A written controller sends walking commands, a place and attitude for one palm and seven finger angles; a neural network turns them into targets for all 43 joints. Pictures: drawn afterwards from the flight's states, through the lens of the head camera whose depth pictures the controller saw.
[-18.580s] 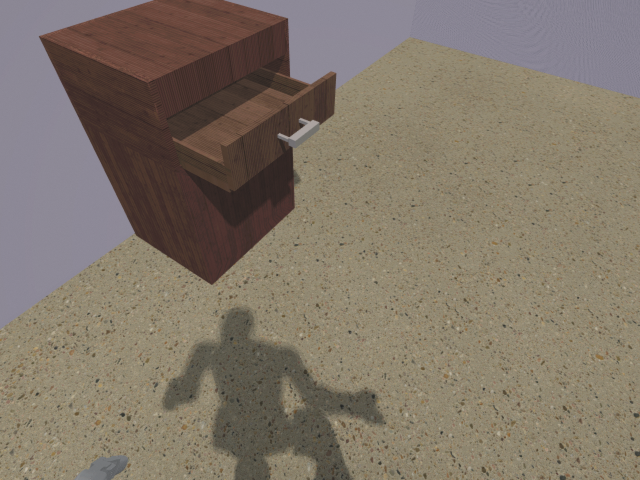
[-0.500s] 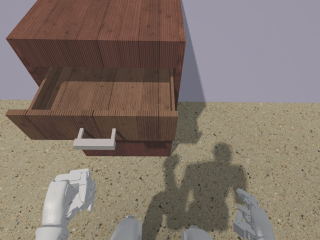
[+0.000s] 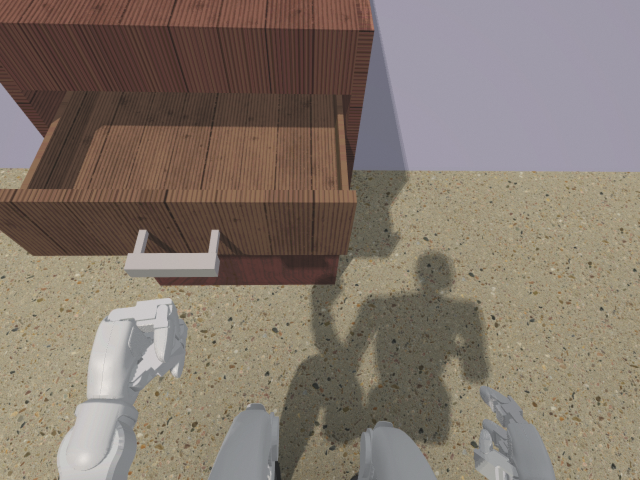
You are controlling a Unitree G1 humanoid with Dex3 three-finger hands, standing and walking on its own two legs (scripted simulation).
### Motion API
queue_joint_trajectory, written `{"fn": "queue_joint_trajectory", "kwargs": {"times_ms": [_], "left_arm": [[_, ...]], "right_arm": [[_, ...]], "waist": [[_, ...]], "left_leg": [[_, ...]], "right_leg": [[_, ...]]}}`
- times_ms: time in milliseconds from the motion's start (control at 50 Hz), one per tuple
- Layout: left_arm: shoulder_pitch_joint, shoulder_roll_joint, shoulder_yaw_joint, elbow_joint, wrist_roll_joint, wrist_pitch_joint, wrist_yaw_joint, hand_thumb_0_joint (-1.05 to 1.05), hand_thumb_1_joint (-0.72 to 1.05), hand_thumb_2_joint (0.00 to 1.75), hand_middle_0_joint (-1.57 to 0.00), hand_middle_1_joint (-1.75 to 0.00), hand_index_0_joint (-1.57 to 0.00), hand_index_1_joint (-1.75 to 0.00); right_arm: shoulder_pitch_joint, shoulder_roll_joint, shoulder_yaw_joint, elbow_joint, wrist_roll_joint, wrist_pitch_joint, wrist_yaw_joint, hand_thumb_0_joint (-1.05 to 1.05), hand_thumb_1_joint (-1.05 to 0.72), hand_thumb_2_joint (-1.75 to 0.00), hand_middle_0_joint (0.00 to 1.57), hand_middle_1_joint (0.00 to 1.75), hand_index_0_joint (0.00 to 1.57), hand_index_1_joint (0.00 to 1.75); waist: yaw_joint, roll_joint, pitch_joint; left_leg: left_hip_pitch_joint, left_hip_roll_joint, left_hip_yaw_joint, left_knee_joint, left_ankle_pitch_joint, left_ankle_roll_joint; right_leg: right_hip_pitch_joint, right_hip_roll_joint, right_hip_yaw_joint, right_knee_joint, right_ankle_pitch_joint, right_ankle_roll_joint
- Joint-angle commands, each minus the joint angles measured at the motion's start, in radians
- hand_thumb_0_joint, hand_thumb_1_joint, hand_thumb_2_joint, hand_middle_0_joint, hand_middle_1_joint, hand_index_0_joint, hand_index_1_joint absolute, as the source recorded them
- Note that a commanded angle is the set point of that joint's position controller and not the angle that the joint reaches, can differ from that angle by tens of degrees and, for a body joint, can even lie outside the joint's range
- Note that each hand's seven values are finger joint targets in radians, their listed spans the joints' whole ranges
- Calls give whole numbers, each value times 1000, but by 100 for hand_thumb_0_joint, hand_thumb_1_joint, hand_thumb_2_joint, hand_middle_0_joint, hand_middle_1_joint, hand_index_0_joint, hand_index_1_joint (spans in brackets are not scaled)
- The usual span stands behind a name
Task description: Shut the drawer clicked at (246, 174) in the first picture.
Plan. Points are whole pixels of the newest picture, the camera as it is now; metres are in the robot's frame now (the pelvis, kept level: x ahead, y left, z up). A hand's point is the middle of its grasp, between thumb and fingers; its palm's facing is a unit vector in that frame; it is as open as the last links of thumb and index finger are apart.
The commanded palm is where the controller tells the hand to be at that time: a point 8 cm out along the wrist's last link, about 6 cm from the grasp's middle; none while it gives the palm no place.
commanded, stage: bring the fist close to the handle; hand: left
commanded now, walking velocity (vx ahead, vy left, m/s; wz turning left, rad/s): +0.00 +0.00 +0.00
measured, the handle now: (176, 251) +0.40 +0.22 -0.01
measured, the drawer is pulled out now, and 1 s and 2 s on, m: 0.20 0.20 0.10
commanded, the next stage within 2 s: push the drawer shut in 0.76 s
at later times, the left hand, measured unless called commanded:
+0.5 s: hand (193, 326) +0.30 +0.17 -0.01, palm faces +0.02 -1.00 -0.03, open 3.3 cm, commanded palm +0.28 +0.22 -0.01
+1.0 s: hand (187, 324) +0.30 +0.18 -0.01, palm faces +0.06 -1.00 -0.05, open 3.3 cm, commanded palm +0.29 +0.23 -0.01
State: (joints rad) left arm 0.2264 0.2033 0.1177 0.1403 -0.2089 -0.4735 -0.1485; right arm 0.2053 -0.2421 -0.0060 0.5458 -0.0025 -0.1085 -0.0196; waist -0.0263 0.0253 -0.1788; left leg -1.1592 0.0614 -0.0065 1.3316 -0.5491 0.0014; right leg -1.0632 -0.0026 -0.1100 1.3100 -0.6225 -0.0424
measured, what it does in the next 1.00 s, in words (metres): stands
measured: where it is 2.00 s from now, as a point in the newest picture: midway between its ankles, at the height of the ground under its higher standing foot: outside the picture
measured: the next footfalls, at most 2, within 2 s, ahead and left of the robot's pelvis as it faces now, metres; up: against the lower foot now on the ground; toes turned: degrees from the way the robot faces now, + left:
none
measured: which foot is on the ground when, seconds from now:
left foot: down 0.00-1.00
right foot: down 0.00-1.00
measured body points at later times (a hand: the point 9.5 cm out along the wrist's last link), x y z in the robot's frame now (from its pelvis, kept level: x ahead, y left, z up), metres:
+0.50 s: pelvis -0.02 +0.02 -0.03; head +0.10 +0.03 +0.40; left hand +0.29 +0.23 -0.01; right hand +0.15 -0.22 -0.13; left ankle +0.04 +0.12 -0.61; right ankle +0.00 -0.10 -0.61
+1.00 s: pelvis -0.01 +0.01 -0.02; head +0.11 +0.03 +0.41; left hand +0.29 +0.23 -0.01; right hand +0.16 -0.23 -0.13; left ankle +0.04 +0.12 -0.61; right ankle +0.00 -0.10 -0.61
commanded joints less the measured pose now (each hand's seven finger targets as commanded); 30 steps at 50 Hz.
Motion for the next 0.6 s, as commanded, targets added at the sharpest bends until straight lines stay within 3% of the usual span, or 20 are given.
{"fn": "queue_joint_trajectory", "kwargs": {"times_ms": [0, 60, 160, 260, 320, 360, 420, 520, 580], "left_arm": [[-114, 85, 29, -193, 7, -94, 21, 0, 90, 90, -140, -160, -140, -160], [-156, 89, 38, -139, 18, -91, 37, 0, 90, 90, -140, -160, -140, -160], [-237, 89, 38, -115, 35, -86, 56, 0, 90, 90, -140, -160, -140, -160], [-330, 78, 14, -98, 40, -89, 64, 0, 90, 90, -140, -160, -140, -160], [-375, 76, 14, -43, 49, -87, 65, 0, 90, 90, -140, -160, -140, -160], [-368, 66, 3, -60, 48, -88, 63, 0, 90, 90, -140, -160, -140, -160], [-298, 97, 37, -97, 39, -74, 66, 0, 90, 90, -140, -160, -140, -160], [-337, 97, 29, -88, 47, -56, 90, 0, 90, 90, -140, -160, -140, -160], [-365, 84, 24, -69, 49, -72, 95, 0, 90, 90, -140, -160, -140, -160]], "right_arm": [[-27, -138, -54, -132, -5, -52, 2, 0, -90, -90, 20, 30, 20, 30], [-28, -143, -53, -131, -5, -39, 5, 0, -90, -90, 20, 30, 20, 30], [-38, -145, -51, -134, -5, -16, 9, 0, -90, -90, 20, 30, 20, 30], [-42, -148, -46, -126, -7, 0, 8, 0, -90, -90, 20, 30, 20, 30], [-36, -154, -46, -114, -9, 9, 7, 0, -90, -90, 20, 30, 20, 30], [-38, -154, -48, -121, -7, 15, 10, 0, -90, -90, 20, 30, 20, 30], [-37, -157, -50, -140, -3, 29, 15, 0, -90, -90, 20, 30, 20, 30], [-34, -150, -43, -135, -2, 52, 13, 0, -90, -90, 20, 30, 20, 30], [-35, -148, -44, -125, -2, 53, 9, 0, -90, -90, 20, 30, 20, 30]], "waist": [[-10, 32, -313], [-10, -5, -313], [-3, 19, -352], [-16, 37, -367], [-25, 14, -364], [-12, 42, -399], [17, 63, -443], [-16, 7, -370], [-25, 5, -354]], "left_leg": [[245, -42, -34, -127, 279, 30], [208, -44, -40, -122, 221, 28], [214, -45, -44, -113, 198, 24], [207, -45, -54, -97, 169, 22], [192, -43, -66, -85, 154, 21], [217, -43, -69, -87, 165, 17], [264, -41, -71, -111, 209, 11], [202, -42, -67, -106, 171, 21], [185, -45, -63, -97, 146, 22]], "right_leg": [[83, 15, 70, -159, 299, 15], [58, 16, 68, -149, 237, 15], [16, 15, 63, -127, 206, 11], [-34, 16, 59, -110, 176, 11], [-69, 18, 51, -92, 163, 10], [-73, 16, 50, -85, 168, 8], [-40, 18, 47, -88, 193, 3], [-32, 21, 51, -106, 181, 11], [-45, 21, 54, -108, 165, 12]]}}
